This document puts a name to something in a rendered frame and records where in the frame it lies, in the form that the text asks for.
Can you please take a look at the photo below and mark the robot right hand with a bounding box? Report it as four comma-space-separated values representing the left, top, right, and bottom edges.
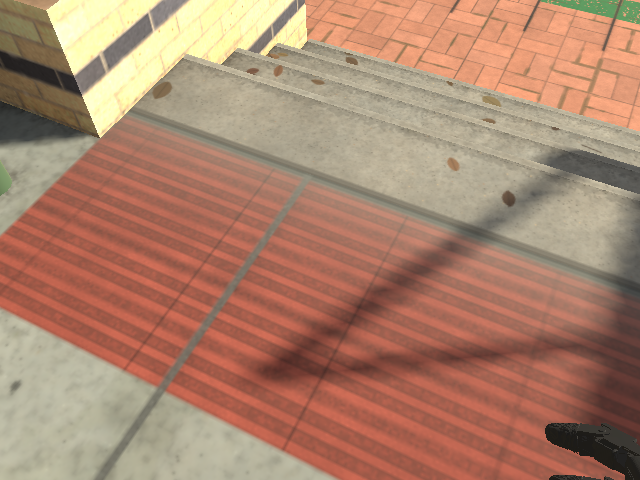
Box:
545, 423, 640, 480

